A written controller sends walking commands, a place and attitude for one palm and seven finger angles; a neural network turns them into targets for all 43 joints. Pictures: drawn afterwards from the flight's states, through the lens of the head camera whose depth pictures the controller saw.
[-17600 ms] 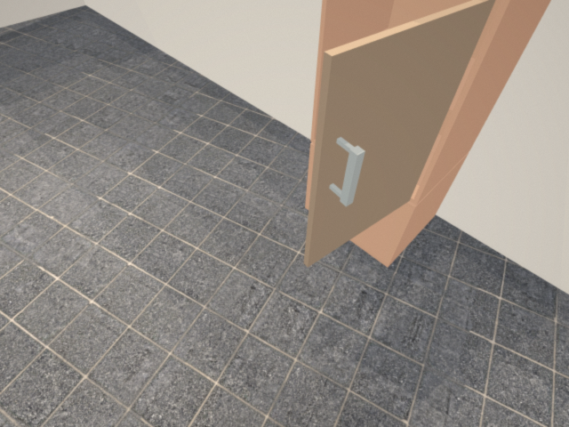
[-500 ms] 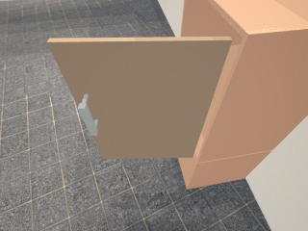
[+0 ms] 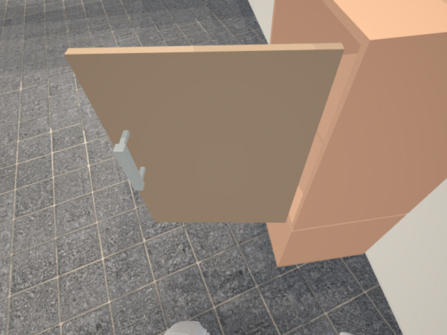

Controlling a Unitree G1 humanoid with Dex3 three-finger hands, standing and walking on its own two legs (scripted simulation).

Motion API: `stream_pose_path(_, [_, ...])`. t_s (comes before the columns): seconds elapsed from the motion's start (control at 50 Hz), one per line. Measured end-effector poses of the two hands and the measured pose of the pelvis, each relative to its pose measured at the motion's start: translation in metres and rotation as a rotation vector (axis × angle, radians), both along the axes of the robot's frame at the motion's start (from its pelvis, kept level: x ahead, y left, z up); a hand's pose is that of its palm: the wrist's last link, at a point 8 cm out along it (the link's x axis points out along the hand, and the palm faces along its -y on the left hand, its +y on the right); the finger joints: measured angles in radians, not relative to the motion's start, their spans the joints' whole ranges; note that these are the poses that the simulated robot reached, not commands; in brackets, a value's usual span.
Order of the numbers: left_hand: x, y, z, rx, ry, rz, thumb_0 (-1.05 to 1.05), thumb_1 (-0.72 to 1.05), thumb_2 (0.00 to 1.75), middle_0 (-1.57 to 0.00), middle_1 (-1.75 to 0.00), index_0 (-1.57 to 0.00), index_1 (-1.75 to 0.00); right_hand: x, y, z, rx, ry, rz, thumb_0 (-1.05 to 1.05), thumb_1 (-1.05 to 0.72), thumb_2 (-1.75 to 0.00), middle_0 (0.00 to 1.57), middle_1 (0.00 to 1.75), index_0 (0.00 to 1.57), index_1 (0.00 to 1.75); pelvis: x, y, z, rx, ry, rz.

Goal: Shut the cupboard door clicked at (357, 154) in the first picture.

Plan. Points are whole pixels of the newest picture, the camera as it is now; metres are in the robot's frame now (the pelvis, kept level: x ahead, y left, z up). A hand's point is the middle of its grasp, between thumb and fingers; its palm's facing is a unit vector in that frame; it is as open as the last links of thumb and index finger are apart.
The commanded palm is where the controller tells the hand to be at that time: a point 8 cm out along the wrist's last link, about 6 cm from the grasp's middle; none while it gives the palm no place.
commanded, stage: come to a stop and stand still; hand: left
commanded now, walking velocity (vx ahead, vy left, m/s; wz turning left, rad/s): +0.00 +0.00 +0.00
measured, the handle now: (132, 161) +0.44 +0.24 +0.02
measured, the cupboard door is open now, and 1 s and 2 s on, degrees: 81 81 81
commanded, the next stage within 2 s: look again from close up in 1.58 s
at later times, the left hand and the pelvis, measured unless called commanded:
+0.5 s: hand out of the picture -0.04 +0.23 -0.17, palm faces +0.04 -0.97 -0.23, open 7.3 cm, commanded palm none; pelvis -0.05 +0.04 +0.00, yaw +1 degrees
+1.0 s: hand out of the picture -0.02 +0.24 -0.17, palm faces +0.04 -0.99 -0.17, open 7.3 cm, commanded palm none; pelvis -0.01 +0.07 +0.01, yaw +2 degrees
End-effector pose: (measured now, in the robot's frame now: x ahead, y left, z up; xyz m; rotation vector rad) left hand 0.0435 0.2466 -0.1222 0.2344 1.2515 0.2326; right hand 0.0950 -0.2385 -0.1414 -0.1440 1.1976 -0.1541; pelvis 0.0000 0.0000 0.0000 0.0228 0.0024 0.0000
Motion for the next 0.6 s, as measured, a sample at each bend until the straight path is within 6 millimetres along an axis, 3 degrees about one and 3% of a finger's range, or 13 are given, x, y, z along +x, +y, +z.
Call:
stream_pose_path(0.08, [-0.013,-0.002,0.0,-0.016,-0.034,-0.025,0.01,0.91,0.9,-0.2,-0.3,-0.2,-0.3,0.007,0.003,0.014,0.001,-0.102,0.011,0.01,-0.91,-0.9,0.2,0.3,0.19,0.3,-0.01,0.005,0.001,-0.001,-0.02,-0.002])
stream_pose_path(0.16, [-0.022,0.005,-0.012,-0.045,-0.062,-0.03,0.01,0.91,0.9,-0.2,-0.3,-0.2,-0.3,0.003,0.016,0.016,-0.011,-0.171,0.043,0.01,-0.91,-0.9,0.2,0.3,0.19,0.3,-0.023,0.015,-0.008,-0.036,-0.04,0.021])
stream_pose_path(0.34, [-0.048,0.02,-0.01,-0.083,-0.057,-0.026,0.01,0.91,0.9,-0.2,-0.3,-0.2,-0.3,-0.066,0.045,0.012,0.0,-0.035,0.076,0.01,-0.91,-0.9,0.2,0.3,0.2,0.3,-0.046,0.032,-0.001,-0.04,-0.036,0.015])
stream_pose_path(0.5, [-0.091,0.035,-0.012,-0.081,0.058,0.007,0.01,0.91,0.9,-0.2,-0.3,-0.2,-0.3,-0.122,0.044,0.008,-0.024,0.116,0.036,0.01,-0.92,-0.9,0.2,0.3,0.2,0.3,-0.053,0.044,0.002,-0.044,-0.017,0.025])
stream_pose_path(0.6, [-0.102,0.042,-0.016,-0.093,0.102,0.019,0.01,0.91,0.9,-0.2,-0.3,-0.2,-0.3,-0.142,0.049,0.009,-0.039,0.175,0.016,0.01,-0.92,-0.9,0.2,0.3,0.2,0.3,-0.051,0.052,0.002,-0.048,-0.018,0.029])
